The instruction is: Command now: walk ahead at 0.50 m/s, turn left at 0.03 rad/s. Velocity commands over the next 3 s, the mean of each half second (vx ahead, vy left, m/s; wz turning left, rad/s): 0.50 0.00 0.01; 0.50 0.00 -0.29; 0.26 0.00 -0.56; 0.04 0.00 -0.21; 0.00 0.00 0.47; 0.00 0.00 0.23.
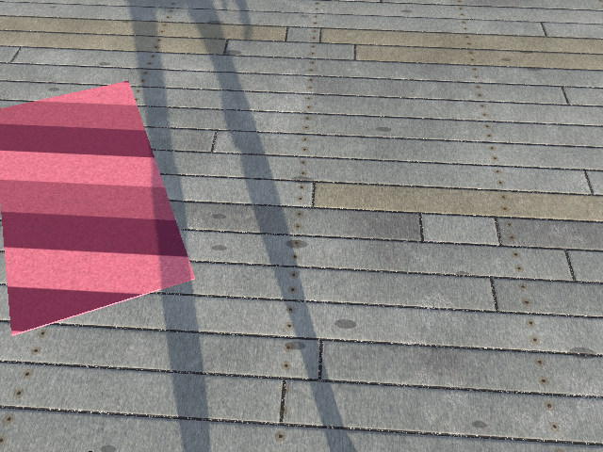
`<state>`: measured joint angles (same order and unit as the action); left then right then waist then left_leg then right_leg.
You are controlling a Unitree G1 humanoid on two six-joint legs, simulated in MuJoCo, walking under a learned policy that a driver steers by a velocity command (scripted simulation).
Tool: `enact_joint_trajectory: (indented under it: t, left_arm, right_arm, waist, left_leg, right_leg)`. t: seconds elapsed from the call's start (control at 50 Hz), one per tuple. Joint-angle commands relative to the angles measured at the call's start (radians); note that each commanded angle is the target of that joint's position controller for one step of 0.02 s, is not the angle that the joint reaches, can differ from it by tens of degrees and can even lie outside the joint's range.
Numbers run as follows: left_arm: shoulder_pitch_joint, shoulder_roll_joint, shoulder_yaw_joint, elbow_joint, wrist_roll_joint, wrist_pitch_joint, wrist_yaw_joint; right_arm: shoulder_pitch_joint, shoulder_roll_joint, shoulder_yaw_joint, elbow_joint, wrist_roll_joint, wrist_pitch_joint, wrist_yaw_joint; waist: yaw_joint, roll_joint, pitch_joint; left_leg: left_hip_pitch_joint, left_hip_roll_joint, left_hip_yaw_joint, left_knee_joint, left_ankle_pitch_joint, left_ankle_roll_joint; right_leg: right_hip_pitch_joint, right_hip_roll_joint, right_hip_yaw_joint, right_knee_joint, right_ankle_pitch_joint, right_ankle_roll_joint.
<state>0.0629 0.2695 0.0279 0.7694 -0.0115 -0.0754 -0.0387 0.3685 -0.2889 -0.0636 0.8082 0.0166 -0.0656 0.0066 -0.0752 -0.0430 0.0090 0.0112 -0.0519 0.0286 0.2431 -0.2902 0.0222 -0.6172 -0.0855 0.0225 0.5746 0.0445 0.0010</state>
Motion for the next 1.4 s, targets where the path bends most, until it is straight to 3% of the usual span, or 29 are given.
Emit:
enact_joint_trajectory:
  t: [0.02,0.08,0.1,0.12,0.14,0.16,0.2,0.28,0.42,0.52,0.58,0.62,0.64,0.66,0.68,0.7,0.78,0.88,1.02,1.1,1.14,1.16,1.18,1.2,1.22,1.24,1.26,1.32,1.4]
  left_arm:
    - [-0.070,0.105,0.026,-0.084,0.000,-0.020,-0.011]
    - [0.218,0.193,0.072,-0.005,0.007,-0.023,0.002]
    - [0.344,0.297,0.095,0.010,0.027,-0.020,0.010]
    - [0.387,0.271,0.090,0.028,0.005,-0.014,0.004]
    - [0.339,0.207,0.067,0.017,-0.006,-0.015,0.004]
    - [0.278,0.175,0.058,0.004,0.000,-0.014,0.008]
    - [0.176,0.122,0.040,-0.010,0.020,-0.017,0.007]
    - [0.163,0.133,0.044,0.009,0.016,-0.035,0.010]
    - [0.256,0.169,0.052,0.064,0.001,-0.020,0.034]
    - [0.329,0.183,0.059,0.112,-0.008,0.007,0.039]
    - [0.314,0.200,0.068,0.121,-0.012,0.021,0.046]
    - [0.285,0.174,0.055,0.110,-0.006,0.027,0.048]
    - [0.327,0.099,0.028,0.082,0.025,0.018,0.045]
    - [0.426,0.019,0.005,0.087,0.002,-0.003,0.038]
    - [0.333,0.144,0.037,0.090,-0.030,-0.013,0.035]
    - [0.245,0.174,0.049,0.059,-0.042,-0.017,0.035]
    - [0.263,0.101,0.054,0.072,-0.024,0.022,0.043]
    - [0.187,0.070,0.057,0.031,-0.013,0.047,0.043]
    - [-0.031,0.035,0.036,-0.061,-0.008,0.035,-0.002]
    - [-0.024,0.072,0.054,-0.105,-0.001,0.038,-0.023]
    - [0.183,0.141,0.093,-0.064,-0.002,0.036,-0.020]
    - [0.311,0.204,0.123,-0.036,0.002,0.039,0.000]
    - [0.310,0.316,0.137,-0.035,0.005,0.050,0.024]
    - [0.292,0.316,0.128,-0.093,0.019,0.039,0.014]
    - [0.273,0.251,0.113,-0.109,0.018,0.036,0.007]
    - [0.212,0.208,0.103,-0.109,0.000,0.029,0.009]
    - [0.159,0.178,0.095,-0.115,-0.011,0.028,0.013]
    - [0.098,0.164,0.089,-0.138,0.016,0.036,0.026]
    - [0.110,0.201,0.101,-0.142,0.006,0.052,0.048]
  right_arm:
    - [0.004,-0.179,-0.048,-0.023,0.007,0.002,-0.011]
    - [-0.010,-0.145,-0.031,-0.023,-0.004,0.018,-0.019]
    - [0.083,-0.060,-0.001,-0.057,-0.018,0.007,-0.017]
    - [0.108,-0.030,0.011,-0.046,-0.010,-0.012,-0.014]
    - [0.034,-0.130,-0.013,-0.056,0.012,-0.028,-0.006]
    - [-0.051,-0.142,-0.015,-0.080,0.025,-0.037,-0.002]
    - [-0.105,-0.128,-0.019,-0.087,-0.001,-0.029,-0.009]
    - [-0.075,-0.075,-0.013,-0.073,-0.008,0.003,-0.014]
    - [-0.299,-0.030,0.005,-0.124,-0.008,-0.012,0.002]
    - [-0.415,-0.040,0.007,-0.169,0.002,-0.025,0.030]
    - [-0.361,-0.076,-0.006,-0.164,-0.003,-0.031,0.037]
    - [-0.097,-0.155,-0.047,-0.091,-0.012,-0.035,0.022]
    - [0.068,-0.244,-0.069,-0.069,-0.026,-0.030,0.010]
    - [0.092,-0.251,-0.067,-0.051,-0.022,-0.023,0.015]
    - [0.067,-0.159,-0.044,-0.058,-0.015,-0.022,0.012]
    - [-0.013,-0.127,-0.032,-0.064,-0.013,-0.025,0.007]
    - [-0.167,-0.056,-0.016,-0.056,-0.031,-0.048,0.010]
    - [-0.154,-0.090,-0.030,-0.009,-0.037,-0.057,-0.006]
    - [-0.075,-0.141,-0.045,0.037,-0.016,-0.025,-0.025]
    - [-0.097,-0.179,-0.058,0.038,0.001,0.013,-0.035]
    - [-0.133,-0.195,-0.061,0.022,0.009,0.032,-0.046]
    - [-0.134,-0.181,-0.053,0.014,0.009,0.026,-0.046]
    - [-0.050,-0.041,-0.015,-0.019,-0.059,0.010,-0.034]
    - [-0.001,-0.064,-0.001,-0.037,-0.037,-0.019,-0.018]
    - [-0.120,-0.138,-0.021,-0.046,0.004,-0.033,-0.012]
    - [-0.181,-0.127,-0.016,-0.073,0.013,-0.036,-0.016]
    - [-0.191,-0.123,-0.018,-0.059,-0.007,-0.030,-0.030]
    - [-0.158,-0.132,-0.030,-0.067,-0.024,0.012,-0.042]
    - [-0.179,-0.095,-0.019,-0.081,-0.033,0.034,-0.051]
  waist:
    - [0.032,0.117,0.050]
    - [0.172,0.094,-0.144]
    - [0.165,-0.096,-0.314]
    - [0.168,-0.266,-0.400]
    - [0.184,-0.160,-0.283]
    - [0.172,-0.098,-0.173]
    - [0.113,-0.029,-0.052]
    - [0.064,-0.036,-0.025]
    - [0.134,-0.010,0.033]
    - [0.165,-0.016,0.070]
    - [0.113,-0.039,0.033]
    - [-0.024,-0.017,-0.140]
    - [-0.055,0.143,-0.315]
    - [-0.011,0.356,-0.425]
    - [-0.048,0.220,-0.315]
    - [-0.033,0.180,-0.172]
    - [0.074,0.146,-0.031]
    - [0.080,0.107,0.031]
    - [0.003,0.070,0.090]
    - [0.049,0.111,0.059]
    - [0.162,0.128,-0.065]
    - [0.231,0.074,-0.138]
    - [0.122,-0.219,-0.226]
    - [0.122,-0.189,-0.468]
    - [0.179,-0.028,-0.430]
    - [0.155,0.005,-0.286]
    - [0.119,0.074,-0.186]
    - [0.047,0.028,-0.127]
    - [0.046,-0.007,-0.155]
  left_leg:
    - [-0.002,0.313,-0.140,-0.016,0.339,0.154]
    - [-0.071,0.214,-0.054,0.359,0.609,0.086]
    - [-0.403,0.098,0.000,0.747,0.290,0.018]
    - [-0.648,-0.021,-0.085,0.978,-0.275,-0.015]
    - [-0.764,0.044,-0.159,1.073,-0.263,0.002]
    - [-0.792,0.096,-0.129,1.058,-0.179,0.018]
    - [-0.715,0.171,-0.110,0.931,-0.040,0.018]
    - [-0.641,0.194,-0.097,0.817,0.057,-0.014]
    - [-0.650,0.159,-0.047,0.417,0.386,-0.036]
    - [-0.675,0.131,-0.044,0.289,0.334,-0.007]
    - [-0.557,0.096,-0.027,0.248,0.225,0.034]
    - [-0.142,0.088,-0.018,0.236,0.259,0.088]
    - [0.219,0.321,-0.275,0.290,0.287,0.170]
    - [0.423,0.480,-0.687,0.136,0.036,0.281]
    - [0.330,0.445,-0.651,0.074,-0.112,0.233]
    - [0.188,0.419,-0.508,0.045,-0.089,0.192]
    - [-0.136,0.317,-0.202,-0.083,0.157,0.158]
    - [-0.146,0.303,-0.012,-0.130,0.318,0.161]
    - [-0.002,0.322,0.138,-0.113,0.399,0.134]
    - [0.103,0.338,0.187,0.076,0.878,0.094]
    - [0.059,0.298,0.203,0.375,1.068,0.049]
    - [-0.094,0.244,0.212,0.624,0.857,-0.011]
    - [-0.455,0.098,0.191,0.978,-0.184,-0.077]
    - [-0.644,-0.026,-0.046,1.232,-0.448,-0.102]
    - [-0.690,0.040,-0.139,1.237,-0.363,-0.077]
    - [-0.727,0.077,-0.123,1.156,-0.270,-0.060]
    - [-0.706,0.112,-0.115,1.083,-0.209,-0.065]
    - [-0.560,0.126,-0.116,0.956,-0.143,-0.076]
    - [-0.548,0.091,-0.105,0.772,-0.044,-0.113]
  right_leg:
    - [0.030,0.012,0.000,-0.051,-0.069,-0.038]
    - [0.464,0.046,-0.038,-0.063,-0.085,-0.110]
    - [0.850,-0.202,0.328,-0.059,-0.137,-0.239]
    - [0.993,-0.304,0.707,-0.239,-0.342,-0.339]
    - [0.921,-0.283,0.648,-0.275,-0.474,-0.293]
    - [0.795,-0.248,0.513,-0.286,-0.460,-0.253]
    - [0.556,-0.178,0.344,-0.343,-0.289,-0.224]
    - [0.436,-0.143,0.205,-0.426,-0.099,-0.246]
    - [0.492,-0.094,0.048,-0.457,-0.018,-0.200]
    - [0.641,-0.158,0.065,-0.396,0.009,-0.192]
    - [0.692,-0.176,0.078,-0.292,0.212,-0.165]
    - [0.569,-0.090,0.028,0.014,0.349,-0.117]
    - [0.295,0.004,-0.016,0.362,-0.009,-0.071]
    - [-0.014,0.143,0.041,0.620,-0.635,-0.034]
    - [-0.107,0.082,0.123,0.712,-0.616,-0.043]
    - [-0.147,0.037,0.097,0.707,-0.516,-0.050]
    - [0.020,-0.055,0.087,0.587,-0.318,-0.025]
    - [-0.076,-0.055,0.097,0.432,-0.134,0.001]
    - [-0.081,-0.028,-0.023,0.105,0.004,-0.030]
    - [0.003,0.052,-0.114,0.053,-0.157,-0.080]
    - [0.270,0.138,-0.148,-0.002,-0.142,-0.125]
    - [0.518,0.126,-0.074,-0.091,0.051,-0.165]
    - [0.840,-0.120,0.263,0.015,0.543,-0.274]
    - [1.021,-0.310,0.705,-0.098,0.465,-0.486]
    - [0.967,-0.260,0.586,-0.142,0.454,-0.431]
    - [0.834,-0.209,0.454,-0.152,0.404,-0.380]
    - [0.686,-0.164,0.382,-0.177,0.373,-0.337]
    - [0.434,-0.115,0.309,-0.235,0.395,-0.315]
    - [0.383,-0.069,0.260,-0.219,0.412,-0.287]
